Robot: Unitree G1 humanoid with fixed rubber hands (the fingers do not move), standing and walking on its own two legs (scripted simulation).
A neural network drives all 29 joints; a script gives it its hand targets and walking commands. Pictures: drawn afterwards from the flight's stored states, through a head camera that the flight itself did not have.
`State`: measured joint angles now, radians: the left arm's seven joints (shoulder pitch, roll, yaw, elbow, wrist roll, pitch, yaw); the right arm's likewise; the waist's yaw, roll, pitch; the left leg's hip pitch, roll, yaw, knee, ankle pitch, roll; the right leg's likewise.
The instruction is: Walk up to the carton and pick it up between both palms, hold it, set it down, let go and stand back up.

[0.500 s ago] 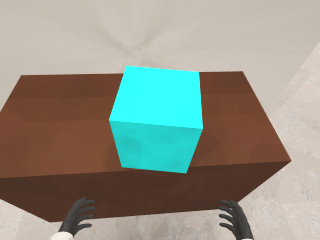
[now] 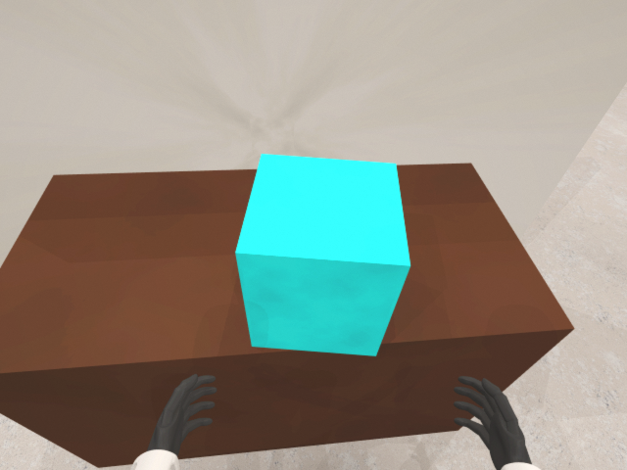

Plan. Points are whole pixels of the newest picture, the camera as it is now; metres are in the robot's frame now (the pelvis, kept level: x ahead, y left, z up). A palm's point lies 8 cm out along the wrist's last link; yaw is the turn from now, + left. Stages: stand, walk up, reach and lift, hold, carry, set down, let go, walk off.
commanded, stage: reach and lift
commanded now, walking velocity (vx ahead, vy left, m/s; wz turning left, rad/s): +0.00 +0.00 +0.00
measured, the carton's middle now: (320, 258) +0.42 +0.02 +0.00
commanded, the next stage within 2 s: none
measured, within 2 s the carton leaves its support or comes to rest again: neither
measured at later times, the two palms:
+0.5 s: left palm (185, 383) +0.23 +0.19 -0.03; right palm (496, 407) +0.21 -0.21 -0.03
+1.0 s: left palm (194, 308) +0.30 +0.19 +0.03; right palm (505, 321) +0.30 -0.23 +0.04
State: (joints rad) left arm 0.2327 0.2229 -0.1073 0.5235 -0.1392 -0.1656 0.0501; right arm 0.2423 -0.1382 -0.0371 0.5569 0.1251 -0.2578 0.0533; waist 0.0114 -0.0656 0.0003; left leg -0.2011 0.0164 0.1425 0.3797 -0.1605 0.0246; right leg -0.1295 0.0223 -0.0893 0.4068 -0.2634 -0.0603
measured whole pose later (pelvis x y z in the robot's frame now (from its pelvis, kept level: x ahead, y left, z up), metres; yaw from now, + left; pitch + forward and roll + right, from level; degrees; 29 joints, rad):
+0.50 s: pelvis +0.01 -0.01 -0.01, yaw +1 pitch -1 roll +1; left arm 0.08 0.22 -0.10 0.63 -0.20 -0.41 0.04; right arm 0.10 -0.12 0.02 0.66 0.21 -0.42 0.00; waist -0.02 -0.05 -0.02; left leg -0.24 0.03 0.12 0.46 -0.20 0.01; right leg -0.16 0.03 -0.11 0.47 -0.31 -0.07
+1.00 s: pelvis +0.01 -0.03 +0.00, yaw +1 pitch +2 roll +2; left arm -0.14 0.28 0.02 0.51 -0.18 -0.09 -0.05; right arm -0.15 -0.20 0.10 0.52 0.32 -0.15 -0.13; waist -0.03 -0.06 -0.06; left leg -0.25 0.03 0.11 0.36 -0.14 -0.02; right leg -0.17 0.05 -0.12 0.40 -0.27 -0.09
